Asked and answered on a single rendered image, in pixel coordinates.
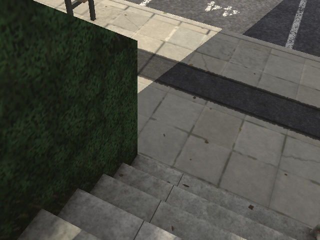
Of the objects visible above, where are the stairs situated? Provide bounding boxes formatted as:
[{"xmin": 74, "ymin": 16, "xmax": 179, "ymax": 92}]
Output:
[{"xmin": 17, "ymin": 154, "xmax": 317, "ymax": 240}]

